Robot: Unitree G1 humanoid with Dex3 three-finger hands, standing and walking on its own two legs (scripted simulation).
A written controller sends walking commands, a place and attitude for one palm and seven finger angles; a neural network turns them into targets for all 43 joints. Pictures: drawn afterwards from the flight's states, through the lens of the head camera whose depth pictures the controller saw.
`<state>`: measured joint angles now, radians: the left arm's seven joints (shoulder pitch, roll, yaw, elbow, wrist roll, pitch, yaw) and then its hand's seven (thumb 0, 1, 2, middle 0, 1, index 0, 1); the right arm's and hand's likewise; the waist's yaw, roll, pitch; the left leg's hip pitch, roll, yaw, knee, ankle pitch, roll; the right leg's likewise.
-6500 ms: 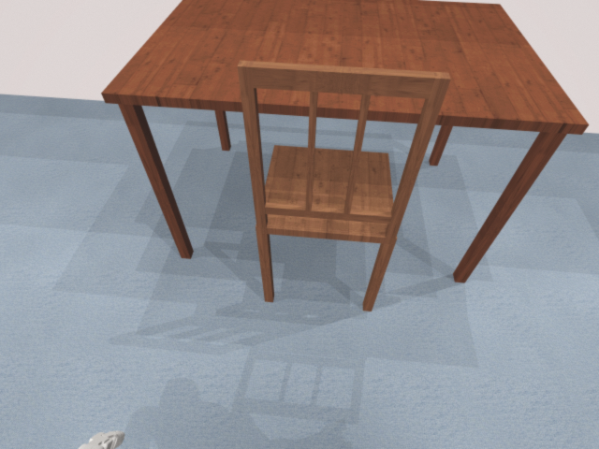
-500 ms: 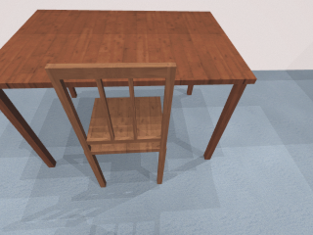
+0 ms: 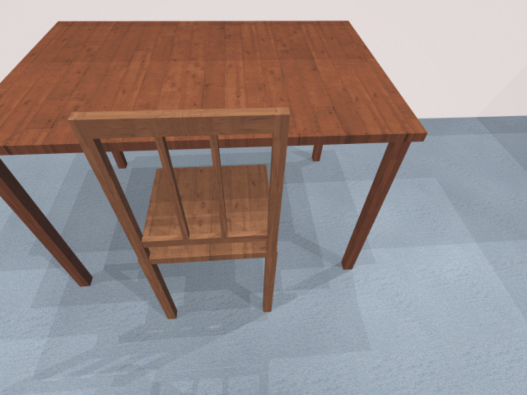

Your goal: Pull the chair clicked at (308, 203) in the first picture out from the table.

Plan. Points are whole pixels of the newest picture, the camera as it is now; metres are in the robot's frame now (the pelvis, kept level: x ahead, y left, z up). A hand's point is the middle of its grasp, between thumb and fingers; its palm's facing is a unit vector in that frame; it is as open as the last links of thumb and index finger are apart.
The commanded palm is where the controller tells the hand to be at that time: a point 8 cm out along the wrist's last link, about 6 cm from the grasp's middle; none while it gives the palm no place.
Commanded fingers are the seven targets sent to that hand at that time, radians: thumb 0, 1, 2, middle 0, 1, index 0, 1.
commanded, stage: shuffle to correct the standing spot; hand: left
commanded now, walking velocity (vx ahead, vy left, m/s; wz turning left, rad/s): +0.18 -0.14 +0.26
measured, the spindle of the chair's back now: (174, 193) +0.54 +0.24 -0.07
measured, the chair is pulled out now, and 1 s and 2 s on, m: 0.00 0.00 0.00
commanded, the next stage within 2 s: come to a stop and stand still in 0.70 s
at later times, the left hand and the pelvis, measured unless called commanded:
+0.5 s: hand out of the picture -0.01 +0.10 -0.20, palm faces +0.14 -0.98 -0.10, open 7.3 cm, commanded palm none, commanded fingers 0.00 0.90 0.90 -0.20 -0.30 -0.20 -0.30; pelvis +0.09 -0.03 -0.02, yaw +4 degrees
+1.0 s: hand (229, 371) +0.20 +0.07 -0.18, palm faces +0.13 -0.97 -0.22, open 7.2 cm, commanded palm none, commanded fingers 0.00 0.90 0.90 -0.20 -0.30 -0.20 -0.30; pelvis +0.18 -0.11 -0.01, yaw +6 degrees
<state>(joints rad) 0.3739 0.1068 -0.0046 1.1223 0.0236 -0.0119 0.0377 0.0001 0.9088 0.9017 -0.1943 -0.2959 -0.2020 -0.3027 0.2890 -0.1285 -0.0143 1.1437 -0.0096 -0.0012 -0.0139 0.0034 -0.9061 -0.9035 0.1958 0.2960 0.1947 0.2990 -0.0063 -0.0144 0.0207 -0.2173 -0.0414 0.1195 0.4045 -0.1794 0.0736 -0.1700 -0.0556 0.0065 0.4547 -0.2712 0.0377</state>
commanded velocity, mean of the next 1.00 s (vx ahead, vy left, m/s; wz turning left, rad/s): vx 0.06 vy -0.07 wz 0.08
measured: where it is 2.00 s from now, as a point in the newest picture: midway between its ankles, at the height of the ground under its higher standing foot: outside the picture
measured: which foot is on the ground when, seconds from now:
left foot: down 0.00-0.80, up 0.82-1.00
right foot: down 0.00-0.44, up 0.46-0.78, down 0.80-1.00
